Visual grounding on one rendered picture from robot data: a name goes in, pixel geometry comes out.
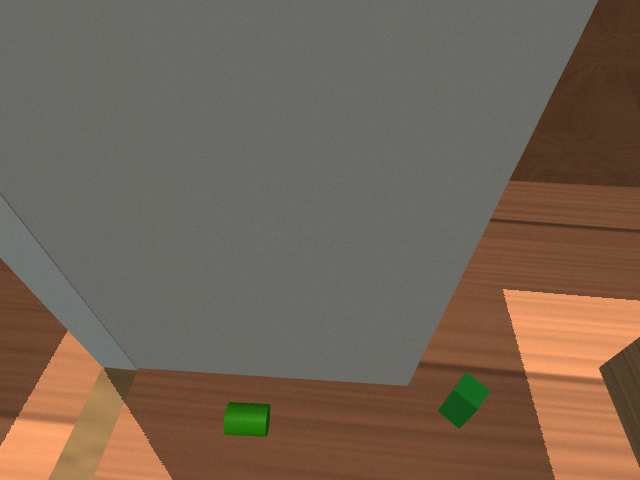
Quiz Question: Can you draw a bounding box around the bookshelf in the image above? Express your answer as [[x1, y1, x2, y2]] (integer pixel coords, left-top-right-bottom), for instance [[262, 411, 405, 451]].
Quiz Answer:
[[509, 0, 640, 188]]

